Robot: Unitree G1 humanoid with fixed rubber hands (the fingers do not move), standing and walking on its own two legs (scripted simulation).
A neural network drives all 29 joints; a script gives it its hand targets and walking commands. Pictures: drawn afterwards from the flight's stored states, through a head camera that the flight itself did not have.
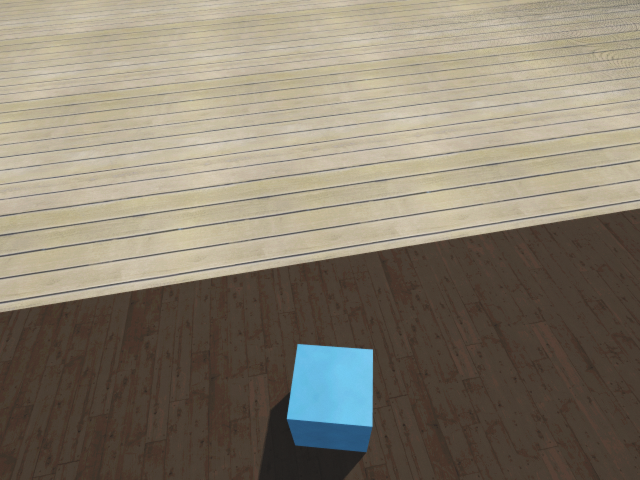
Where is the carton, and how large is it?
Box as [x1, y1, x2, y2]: [287, 344, 372, 451]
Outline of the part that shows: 298,344 287,413 287,421 295,444 366,451 372,420 372,350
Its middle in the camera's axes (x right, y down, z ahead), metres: +0.03 +0.45 +1.10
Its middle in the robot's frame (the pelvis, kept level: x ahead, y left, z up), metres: +0.44 +0.01 -0.65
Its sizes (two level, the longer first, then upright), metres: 0.210 0.200 0.250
